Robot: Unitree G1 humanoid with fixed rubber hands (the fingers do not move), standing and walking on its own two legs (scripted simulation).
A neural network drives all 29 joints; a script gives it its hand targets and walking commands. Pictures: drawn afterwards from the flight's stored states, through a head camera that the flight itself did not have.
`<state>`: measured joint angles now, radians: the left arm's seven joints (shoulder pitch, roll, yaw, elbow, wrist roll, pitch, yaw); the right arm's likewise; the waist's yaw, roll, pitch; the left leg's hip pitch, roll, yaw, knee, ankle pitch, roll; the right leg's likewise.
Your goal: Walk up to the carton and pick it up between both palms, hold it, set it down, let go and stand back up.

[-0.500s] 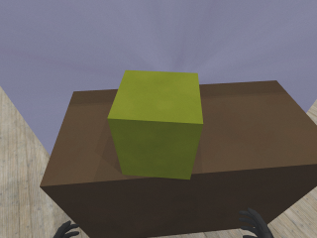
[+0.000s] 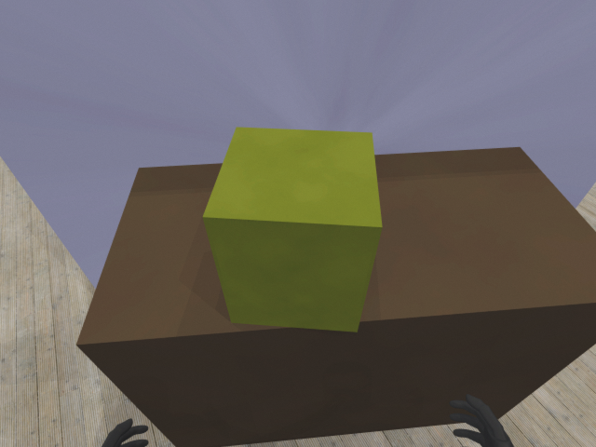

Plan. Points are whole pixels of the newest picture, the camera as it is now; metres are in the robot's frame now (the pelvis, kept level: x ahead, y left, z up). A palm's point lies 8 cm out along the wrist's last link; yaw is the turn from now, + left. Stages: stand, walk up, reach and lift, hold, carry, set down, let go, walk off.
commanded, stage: stand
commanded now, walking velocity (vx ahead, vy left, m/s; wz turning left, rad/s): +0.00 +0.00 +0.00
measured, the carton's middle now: (298, 232) +0.45 +0.01 +0.05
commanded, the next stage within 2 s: none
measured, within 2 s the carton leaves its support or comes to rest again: neither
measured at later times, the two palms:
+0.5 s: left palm out of the picture +0.12 +0.26 -0.09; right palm out of the picture +0.15 -0.25 -0.08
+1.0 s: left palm out of the picture +0.11 +0.27 -0.09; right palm out of the picture +0.14 -0.25 -0.09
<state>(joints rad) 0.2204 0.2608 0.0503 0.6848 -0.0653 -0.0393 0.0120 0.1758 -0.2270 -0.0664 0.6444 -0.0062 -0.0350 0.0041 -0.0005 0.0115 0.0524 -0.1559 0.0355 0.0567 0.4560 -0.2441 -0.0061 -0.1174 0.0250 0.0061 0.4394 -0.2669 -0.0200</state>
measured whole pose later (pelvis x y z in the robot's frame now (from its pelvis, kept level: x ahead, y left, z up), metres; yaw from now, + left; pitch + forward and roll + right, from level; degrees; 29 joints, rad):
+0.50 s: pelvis +0.00 +0.00 +0.00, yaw +0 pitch -4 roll +0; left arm 0.22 0.26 0.05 0.70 -0.07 -0.04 0.01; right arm 0.18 -0.23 -0.07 0.66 -0.01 -0.04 0.00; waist 0.00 0.01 0.06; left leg -0.16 0.04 0.06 0.46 -0.24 -0.01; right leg -0.12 0.02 0.01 0.44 -0.26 -0.02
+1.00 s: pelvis -0.01 +0.00 +0.00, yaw +0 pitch -4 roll +0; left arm 0.22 0.26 0.05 0.72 -0.07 -0.04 0.01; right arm 0.18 -0.23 -0.07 0.68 -0.01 -0.04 0.00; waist 0.00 0.01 0.07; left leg -0.16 0.04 0.06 0.46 -0.24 0.00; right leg -0.12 0.02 0.01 0.44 -0.26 -0.02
